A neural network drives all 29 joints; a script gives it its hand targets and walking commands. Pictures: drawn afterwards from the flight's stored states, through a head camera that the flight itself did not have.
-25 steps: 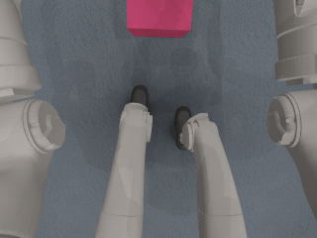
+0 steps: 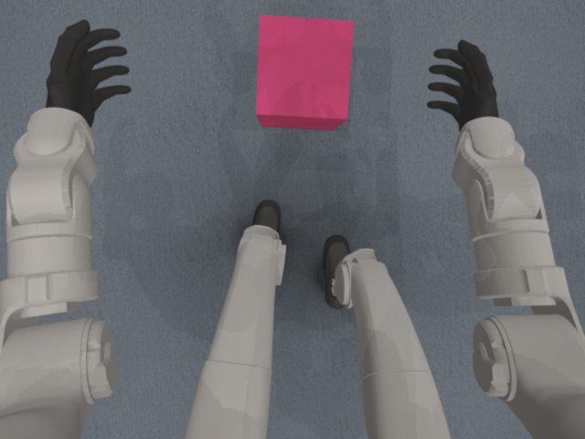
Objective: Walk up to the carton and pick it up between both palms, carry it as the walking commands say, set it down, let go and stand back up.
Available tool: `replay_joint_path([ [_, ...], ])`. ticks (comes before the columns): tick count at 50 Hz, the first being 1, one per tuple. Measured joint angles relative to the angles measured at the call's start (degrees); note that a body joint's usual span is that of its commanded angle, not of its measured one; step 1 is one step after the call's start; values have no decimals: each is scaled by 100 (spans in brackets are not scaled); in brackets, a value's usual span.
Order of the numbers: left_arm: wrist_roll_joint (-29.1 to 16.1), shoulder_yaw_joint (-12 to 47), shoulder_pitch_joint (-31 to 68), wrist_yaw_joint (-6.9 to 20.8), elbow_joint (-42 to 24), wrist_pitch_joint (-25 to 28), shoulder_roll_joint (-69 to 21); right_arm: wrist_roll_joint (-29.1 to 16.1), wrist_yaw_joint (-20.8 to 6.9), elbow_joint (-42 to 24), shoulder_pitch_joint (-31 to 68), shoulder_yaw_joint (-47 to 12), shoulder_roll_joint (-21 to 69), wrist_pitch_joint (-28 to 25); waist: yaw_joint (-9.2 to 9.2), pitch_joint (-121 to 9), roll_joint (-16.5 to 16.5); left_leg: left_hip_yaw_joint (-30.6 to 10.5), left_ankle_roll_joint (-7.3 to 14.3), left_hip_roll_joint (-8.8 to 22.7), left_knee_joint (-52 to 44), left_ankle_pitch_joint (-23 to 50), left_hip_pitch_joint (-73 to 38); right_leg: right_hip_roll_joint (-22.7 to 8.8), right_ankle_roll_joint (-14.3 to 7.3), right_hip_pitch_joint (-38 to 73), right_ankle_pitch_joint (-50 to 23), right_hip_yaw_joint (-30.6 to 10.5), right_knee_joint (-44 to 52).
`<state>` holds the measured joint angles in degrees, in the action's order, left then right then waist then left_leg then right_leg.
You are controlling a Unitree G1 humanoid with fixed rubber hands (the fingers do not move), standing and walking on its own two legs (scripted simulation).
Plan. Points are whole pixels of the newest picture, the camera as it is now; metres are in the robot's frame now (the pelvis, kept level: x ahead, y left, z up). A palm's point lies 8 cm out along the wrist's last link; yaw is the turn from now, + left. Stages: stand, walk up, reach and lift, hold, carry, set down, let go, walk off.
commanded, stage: let go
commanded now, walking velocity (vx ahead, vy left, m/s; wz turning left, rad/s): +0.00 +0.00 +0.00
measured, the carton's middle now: (301, 80) +0.58 +0.03 -0.58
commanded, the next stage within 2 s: stand in 1.16 s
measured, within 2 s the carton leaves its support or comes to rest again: neither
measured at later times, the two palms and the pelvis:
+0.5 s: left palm (28, 285) +0.26 +0.26 -0.01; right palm out of the picture +0.31 -0.22 -0.02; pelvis +0.06 -0.01 +0.06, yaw +2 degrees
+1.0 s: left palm (49, 330) +0.24 +0.23 +0.02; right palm out of the picture +0.28 -0.26 +0.01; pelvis +0.10 -0.04 +0.08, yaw +3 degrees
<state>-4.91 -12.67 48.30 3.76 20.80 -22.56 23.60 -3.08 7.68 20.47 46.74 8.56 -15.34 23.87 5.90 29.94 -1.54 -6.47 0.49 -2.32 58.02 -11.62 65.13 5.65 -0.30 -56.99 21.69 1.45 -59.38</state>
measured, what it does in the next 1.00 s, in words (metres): rises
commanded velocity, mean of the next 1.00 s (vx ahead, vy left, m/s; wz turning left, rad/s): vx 0.00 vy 0.00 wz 0.00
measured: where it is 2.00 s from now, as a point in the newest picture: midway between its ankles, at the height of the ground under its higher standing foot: (299, 267)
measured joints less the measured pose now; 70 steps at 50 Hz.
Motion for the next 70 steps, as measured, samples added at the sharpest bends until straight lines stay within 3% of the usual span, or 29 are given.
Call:
replay_joint_path([
  [5,-20,63,-1203,29,-452,10,-60,14,-181,-322,-999,-3,121,-70,1,-148,139,-6,-6,-1,-246,2,-684,-14,0,694,-27,-12,275],
  [10,-22,324,-2461,44,-491,180,-471,156,-459,-280,-2057,-3,324,-392,0,-1361,183,-15,-15,-15,-546,45,-771,-53,-4,792,-82,-14,597],
  [20,202,537,-3999,119,-79,939,-913,464,-913,551,-3592,-4,490,-1331,-1,-2507,96,31,-46,-20,-1371,94,-1775,-195,-17,1778,-194,-12,1429],
  [31,266,562,-5757,263,-151,1615,-980,480,-936,549,-5559,-124,540,-1997,-128,-2646,129,31,-103,-21,-2338,114,-3157,-252,-152,3136,-203,-45,2367],
  [48,243,658,-6319,271,-153,1843,-997,396,-964,551,-6069,-271,538,-2190,-200,-2982,300,32,-172,-20,-2857,124,-4054,-278,-249,4002,-204,-61,2828],
  [58,305,657,-6421,101,-150,1678,-997,397,-1008,551,-6209,-316,538,-2183,-222,-2984,508,36,-164,-31,-2857,136,-4172,-290,-250,4123,-213,-62,2834],
  [64,663,653,-6366,-312,769,1892,-823,458,-884,996,-6016,-315,361,-2192,-222,-3198,459,38,-143,-31,-2787,97,-4173,-288,-224,4158,-211,-62,2834],
  [70,688,656,-6442,-434,1436,2058,-715,473,-833,1280,-5864,-316,273,-2229,-222,-3430,362,39,-111,-32,-2743,79,-4173,-286,-210,4178,-214,-62,2834],
])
